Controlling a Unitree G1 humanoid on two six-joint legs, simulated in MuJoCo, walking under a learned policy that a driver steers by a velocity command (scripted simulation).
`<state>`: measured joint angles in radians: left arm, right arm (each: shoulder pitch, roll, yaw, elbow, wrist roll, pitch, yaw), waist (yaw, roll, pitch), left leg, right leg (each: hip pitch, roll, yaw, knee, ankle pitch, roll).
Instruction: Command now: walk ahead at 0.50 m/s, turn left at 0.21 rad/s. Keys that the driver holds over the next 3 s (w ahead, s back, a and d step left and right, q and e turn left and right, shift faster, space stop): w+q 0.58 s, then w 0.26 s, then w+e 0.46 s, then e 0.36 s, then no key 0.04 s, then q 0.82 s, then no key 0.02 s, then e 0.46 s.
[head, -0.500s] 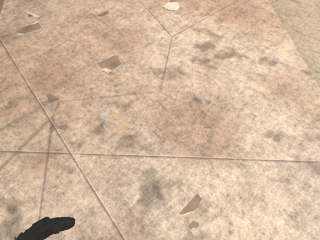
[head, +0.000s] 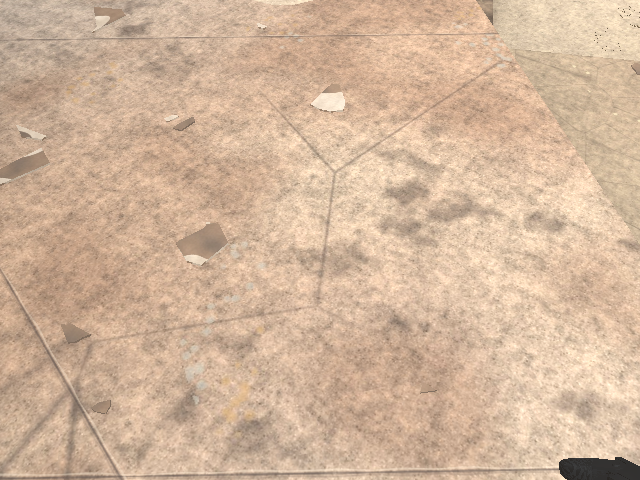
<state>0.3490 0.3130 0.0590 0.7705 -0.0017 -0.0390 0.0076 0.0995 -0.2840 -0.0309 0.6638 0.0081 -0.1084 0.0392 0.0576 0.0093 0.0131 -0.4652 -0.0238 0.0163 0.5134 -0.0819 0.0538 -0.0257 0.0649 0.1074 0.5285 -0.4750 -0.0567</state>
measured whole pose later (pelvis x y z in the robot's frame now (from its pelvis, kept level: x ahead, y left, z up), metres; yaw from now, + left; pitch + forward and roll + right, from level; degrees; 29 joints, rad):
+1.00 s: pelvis +0.50 +0.13 +0.00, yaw +22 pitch +2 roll -1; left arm 0.42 0.30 0.05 0.89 -0.02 -0.06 -0.01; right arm 0.02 -0.26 -0.02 0.60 0.00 -0.08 0.03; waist 0.10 0.01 0.04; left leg -0.47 0.02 0.01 0.54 -0.10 0.04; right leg -0.05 -0.03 -0.01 0.56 -0.45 0.01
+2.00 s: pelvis +0.84 +0.21 +0.01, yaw +1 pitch +0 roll -1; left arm 0.12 0.24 0.02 0.72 0.03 0.00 0.01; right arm 0.23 -0.27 -0.04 0.77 0.00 0.01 -0.02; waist -0.02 -0.01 0.02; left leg -0.33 0.03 -0.06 0.58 -0.27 -0.04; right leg -0.32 0.07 0.02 0.55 -0.24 -0.03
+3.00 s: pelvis +0.84 +0.28 +0.01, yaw +13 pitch +1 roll +0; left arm 0.20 0.30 0.07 0.76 -0.01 0.01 0.02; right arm 0.12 -0.28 -0.07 0.69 -0.01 0.02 -0.03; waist 0.02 0.01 0.05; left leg -0.32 -0.05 0.00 0.69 -0.44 0.02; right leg -0.31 0.00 0.09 0.59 -0.29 0.02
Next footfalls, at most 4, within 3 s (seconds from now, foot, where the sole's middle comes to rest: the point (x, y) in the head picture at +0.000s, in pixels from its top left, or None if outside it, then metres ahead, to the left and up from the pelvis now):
0.48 right None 0.45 -0.06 -0.76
0.98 left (218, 416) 0.59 0.29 -0.76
1.48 right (309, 296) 0.91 0.12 -0.76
1.92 left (212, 295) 0.90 0.35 -0.76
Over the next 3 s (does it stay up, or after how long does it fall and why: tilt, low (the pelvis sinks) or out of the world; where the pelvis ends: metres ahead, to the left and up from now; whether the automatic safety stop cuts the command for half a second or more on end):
stays up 0.84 0.28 0.01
